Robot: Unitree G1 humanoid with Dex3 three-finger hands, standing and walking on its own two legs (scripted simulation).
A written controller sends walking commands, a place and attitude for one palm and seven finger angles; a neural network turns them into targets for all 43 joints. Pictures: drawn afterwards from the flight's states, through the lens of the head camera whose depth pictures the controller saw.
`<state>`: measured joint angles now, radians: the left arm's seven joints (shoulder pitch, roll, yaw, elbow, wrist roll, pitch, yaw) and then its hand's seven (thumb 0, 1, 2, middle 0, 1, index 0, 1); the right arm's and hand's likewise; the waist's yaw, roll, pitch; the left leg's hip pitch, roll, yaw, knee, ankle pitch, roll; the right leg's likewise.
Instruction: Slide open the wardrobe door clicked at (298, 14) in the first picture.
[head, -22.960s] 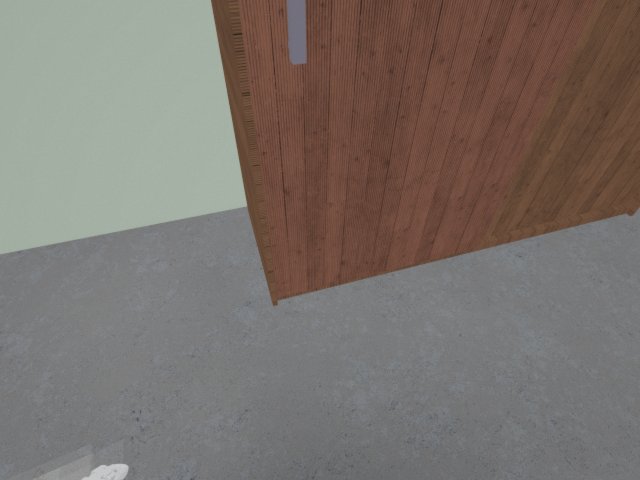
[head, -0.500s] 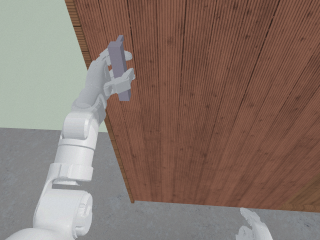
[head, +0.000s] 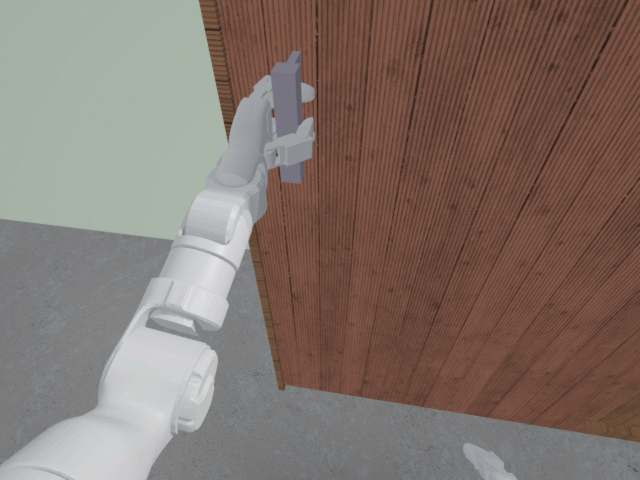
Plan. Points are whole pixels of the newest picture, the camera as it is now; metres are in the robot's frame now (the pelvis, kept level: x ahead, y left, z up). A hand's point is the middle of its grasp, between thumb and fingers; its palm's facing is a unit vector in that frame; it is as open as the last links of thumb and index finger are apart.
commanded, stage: tug the door sideways, standing still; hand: left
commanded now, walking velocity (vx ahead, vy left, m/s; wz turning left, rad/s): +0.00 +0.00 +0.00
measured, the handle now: (293, 118) +0.49 +0.09 +0.22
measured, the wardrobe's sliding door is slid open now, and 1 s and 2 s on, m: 0.00 0.02 0.23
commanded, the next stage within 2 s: step sideways, sliding the door along in 0.28 s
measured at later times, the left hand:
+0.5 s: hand (303, 144) +0.44 +0.07 +0.22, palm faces +0.01 -0.99 -0.11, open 6.5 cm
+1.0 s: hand (320, 147) +0.45 +0.05 +0.21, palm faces +0.19 -0.98 -0.11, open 6.8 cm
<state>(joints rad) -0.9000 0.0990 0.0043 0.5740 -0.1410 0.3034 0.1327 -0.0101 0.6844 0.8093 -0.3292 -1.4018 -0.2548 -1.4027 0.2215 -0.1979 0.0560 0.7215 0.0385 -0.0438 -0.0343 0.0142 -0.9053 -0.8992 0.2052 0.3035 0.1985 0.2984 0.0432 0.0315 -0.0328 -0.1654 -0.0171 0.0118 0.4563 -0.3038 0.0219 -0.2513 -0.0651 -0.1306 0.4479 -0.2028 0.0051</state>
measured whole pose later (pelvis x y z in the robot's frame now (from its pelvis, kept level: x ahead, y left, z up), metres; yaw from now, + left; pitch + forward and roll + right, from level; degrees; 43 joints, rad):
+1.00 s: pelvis +0.03 -0.12 -0.01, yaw +5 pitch +0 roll -1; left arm -0.76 0.20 0.03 0.10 -0.07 -0.02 0.10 -0.08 0.66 0.81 -0.46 -1.40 -0.19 -1.25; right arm 0.02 -0.22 -0.05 0.58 0.04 -0.05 0.01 0.02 -0.91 -0.90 0.20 0.30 0.20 0.30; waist 0.13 0.05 0.27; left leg -0.23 0.15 0.06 0.59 -0.36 -0.07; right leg -0.49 0.01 -0.02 1.02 -0.46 -0.01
